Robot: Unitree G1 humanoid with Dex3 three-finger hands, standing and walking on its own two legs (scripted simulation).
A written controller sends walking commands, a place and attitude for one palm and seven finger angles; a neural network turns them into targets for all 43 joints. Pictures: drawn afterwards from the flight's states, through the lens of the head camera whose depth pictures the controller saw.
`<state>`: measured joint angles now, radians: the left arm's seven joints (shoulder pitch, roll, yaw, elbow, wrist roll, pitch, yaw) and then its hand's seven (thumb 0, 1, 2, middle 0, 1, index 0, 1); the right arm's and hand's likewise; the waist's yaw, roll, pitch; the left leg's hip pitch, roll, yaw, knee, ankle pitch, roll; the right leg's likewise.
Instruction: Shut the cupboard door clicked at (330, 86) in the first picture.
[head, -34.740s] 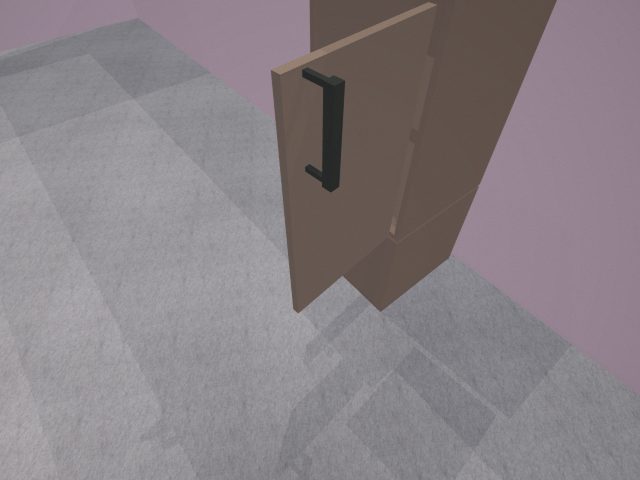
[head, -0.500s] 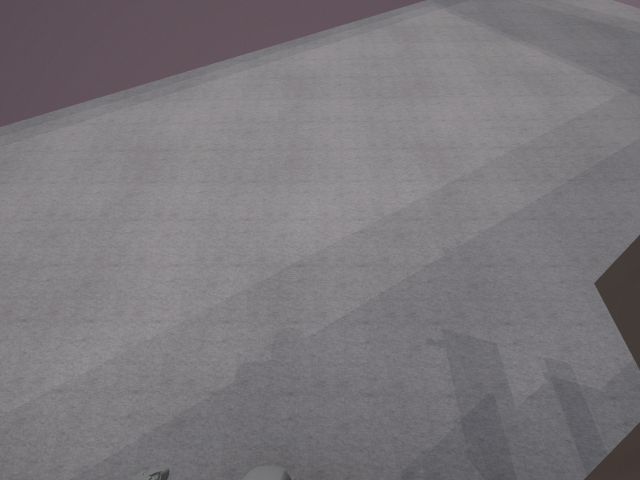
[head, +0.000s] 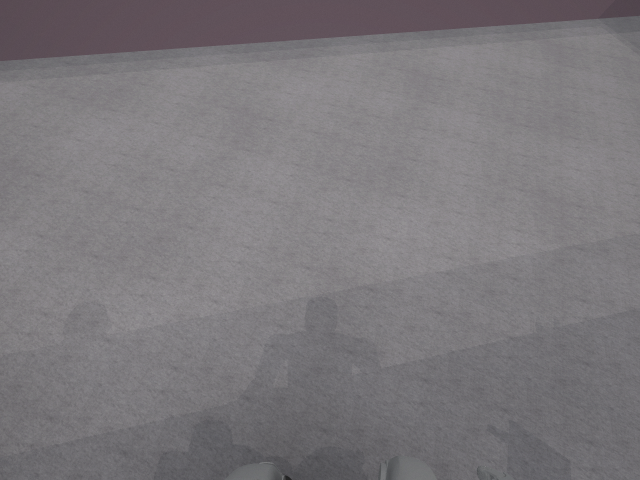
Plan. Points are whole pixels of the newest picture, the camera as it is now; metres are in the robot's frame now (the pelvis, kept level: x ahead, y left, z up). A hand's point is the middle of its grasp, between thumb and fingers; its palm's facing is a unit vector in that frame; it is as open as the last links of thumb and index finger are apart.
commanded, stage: walk to a spot facing it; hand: left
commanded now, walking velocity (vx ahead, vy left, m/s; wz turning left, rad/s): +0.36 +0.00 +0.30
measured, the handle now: out of the picture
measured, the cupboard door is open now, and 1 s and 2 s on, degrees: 57 57 57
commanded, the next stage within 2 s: turn to face it in 0.40 s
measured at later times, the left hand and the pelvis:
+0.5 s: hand (235, 373) +0.27 +0.15 -0.14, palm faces +0.24 -0.95 -0.21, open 7.2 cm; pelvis +0.21 -0.05 +0.02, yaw +13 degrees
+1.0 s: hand (218, 354) +0.30 +0.19 -0.16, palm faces +0.18 -0.96 -0.20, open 7.4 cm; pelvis +0.30 -0.01 +0.01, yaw +4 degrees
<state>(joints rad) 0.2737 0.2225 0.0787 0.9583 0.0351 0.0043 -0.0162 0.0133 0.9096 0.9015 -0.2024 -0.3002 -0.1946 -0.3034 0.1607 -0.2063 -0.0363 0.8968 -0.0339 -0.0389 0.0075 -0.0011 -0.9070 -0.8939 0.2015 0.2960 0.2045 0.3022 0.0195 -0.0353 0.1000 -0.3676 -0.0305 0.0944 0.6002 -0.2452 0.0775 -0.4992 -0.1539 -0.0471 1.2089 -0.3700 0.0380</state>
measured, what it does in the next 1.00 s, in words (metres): walks ahead: right foot, then left foot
